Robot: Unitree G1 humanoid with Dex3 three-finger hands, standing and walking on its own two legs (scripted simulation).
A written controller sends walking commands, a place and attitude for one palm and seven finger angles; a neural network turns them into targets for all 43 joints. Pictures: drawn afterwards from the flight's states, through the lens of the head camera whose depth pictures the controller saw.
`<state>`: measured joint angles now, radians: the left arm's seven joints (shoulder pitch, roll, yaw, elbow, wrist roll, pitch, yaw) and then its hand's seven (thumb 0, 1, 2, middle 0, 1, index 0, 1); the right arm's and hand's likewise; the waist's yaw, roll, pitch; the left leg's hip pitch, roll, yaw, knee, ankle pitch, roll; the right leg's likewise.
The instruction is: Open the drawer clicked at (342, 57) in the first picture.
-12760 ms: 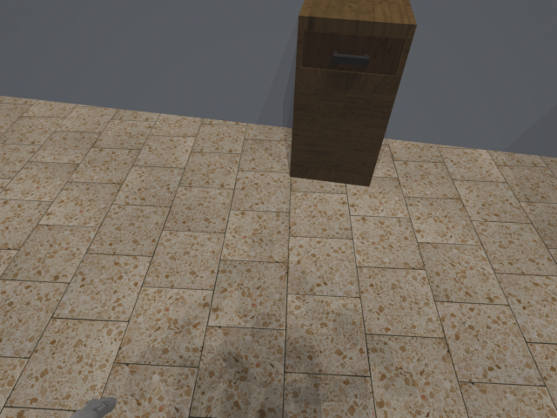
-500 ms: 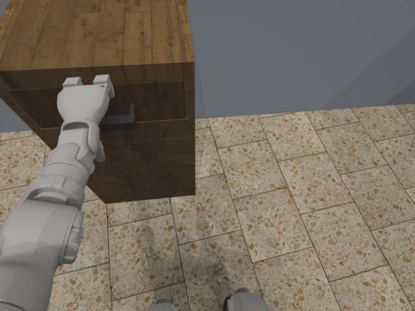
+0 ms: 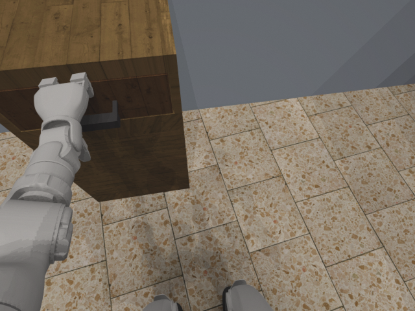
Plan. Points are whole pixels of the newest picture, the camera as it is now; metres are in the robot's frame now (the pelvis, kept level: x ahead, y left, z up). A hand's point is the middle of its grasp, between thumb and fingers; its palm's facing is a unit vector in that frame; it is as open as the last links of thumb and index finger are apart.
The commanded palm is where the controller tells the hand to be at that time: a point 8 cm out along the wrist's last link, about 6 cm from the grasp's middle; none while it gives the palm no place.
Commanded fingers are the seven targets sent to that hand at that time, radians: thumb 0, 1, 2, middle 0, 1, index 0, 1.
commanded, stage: move the hooked fingers above the handle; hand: left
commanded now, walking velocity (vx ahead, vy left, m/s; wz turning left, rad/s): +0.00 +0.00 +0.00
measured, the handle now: (88, 115) +0.56 +0.22 -0.04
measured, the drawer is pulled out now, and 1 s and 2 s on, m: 0.00 0.00 0.00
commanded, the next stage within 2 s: none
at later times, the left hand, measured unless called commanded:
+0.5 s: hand (76, 118) +0.51 +0.22 +0.01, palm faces -0.03 -0.02 -1.00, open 13.7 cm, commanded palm +0.50 +0.22 +0.07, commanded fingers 0.00 -0.50 0.30 -0.30 -1.20 -0.30 -1.20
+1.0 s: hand (71, 120) +0.51 +0.23 +0.01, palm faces -0.02 +0.00 -1.00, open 13.8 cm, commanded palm +0.49 +0.22 +0.07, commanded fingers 0.00 -0.50 0.30 -0.30 -1.20 -0.30 -1.20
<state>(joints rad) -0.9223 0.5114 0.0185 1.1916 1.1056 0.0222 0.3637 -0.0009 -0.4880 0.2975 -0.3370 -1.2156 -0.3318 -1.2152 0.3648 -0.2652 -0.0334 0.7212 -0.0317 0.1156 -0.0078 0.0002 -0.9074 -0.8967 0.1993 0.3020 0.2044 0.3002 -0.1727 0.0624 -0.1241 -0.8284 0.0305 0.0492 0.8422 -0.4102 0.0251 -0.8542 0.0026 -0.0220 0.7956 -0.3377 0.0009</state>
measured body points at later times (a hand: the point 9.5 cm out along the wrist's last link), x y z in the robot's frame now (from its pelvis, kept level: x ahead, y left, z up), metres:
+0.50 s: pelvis +0.00 +0.01 +0.00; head +0.13 +0.01 +0.43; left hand +0.51 +0.22 +0.07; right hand -0.01 -0.26 -0.13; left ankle -0.02 +0.10 -0.70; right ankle +0.01 -0.12 -0.70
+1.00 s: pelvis +0.00 +0.01 -0.01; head +0.13 +0.00 +0.42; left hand +0.50 +0.23 +0.06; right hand -0.02 -0.27 -0.13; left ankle -0.02 +0.10 -0.70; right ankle +0.01 -0.12 -0.70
